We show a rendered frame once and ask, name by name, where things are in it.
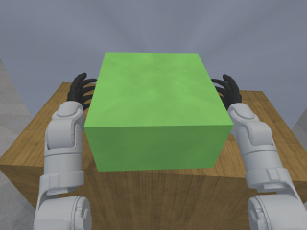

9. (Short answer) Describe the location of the pedestal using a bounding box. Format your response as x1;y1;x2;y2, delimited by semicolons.
0;82;307;230

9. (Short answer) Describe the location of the robot right forearm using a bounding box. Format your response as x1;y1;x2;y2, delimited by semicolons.
227;103;307;215

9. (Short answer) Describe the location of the carton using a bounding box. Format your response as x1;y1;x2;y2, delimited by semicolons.
83;52;234;172

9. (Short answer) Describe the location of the left robot upper arm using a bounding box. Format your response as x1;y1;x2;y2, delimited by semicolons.
35;195;92;230

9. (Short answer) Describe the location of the left robot hand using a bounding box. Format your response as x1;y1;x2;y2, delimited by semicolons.
66;72;97;111

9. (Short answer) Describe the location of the right robot hand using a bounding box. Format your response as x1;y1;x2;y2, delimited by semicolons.
211;74;242;111

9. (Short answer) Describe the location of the right robot upper arm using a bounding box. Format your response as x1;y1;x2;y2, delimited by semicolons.
248;194;307;230

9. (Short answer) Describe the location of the robot left forearm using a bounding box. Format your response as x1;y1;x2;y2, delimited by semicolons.
33;101;85;230

